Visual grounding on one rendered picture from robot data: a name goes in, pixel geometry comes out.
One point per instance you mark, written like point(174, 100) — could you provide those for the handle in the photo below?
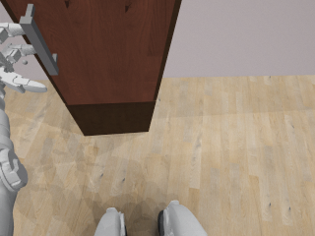
point(32, 32)

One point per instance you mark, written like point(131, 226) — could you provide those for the robot left thigh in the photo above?
point(111, 224)

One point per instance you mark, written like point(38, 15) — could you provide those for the robot left upper arm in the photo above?
point(13, 177)

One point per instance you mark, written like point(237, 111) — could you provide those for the cupboard door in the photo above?
point(109, 51)

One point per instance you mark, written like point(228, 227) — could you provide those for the robot right thigh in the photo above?
point(179, 220)

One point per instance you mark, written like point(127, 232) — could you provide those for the left robot forearm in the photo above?
point(5, 132)

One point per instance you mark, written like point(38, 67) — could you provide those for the left robot hand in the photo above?
point(11, 54)

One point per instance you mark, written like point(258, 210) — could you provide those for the robot thigh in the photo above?
point(179, 220)
point(111, 224)

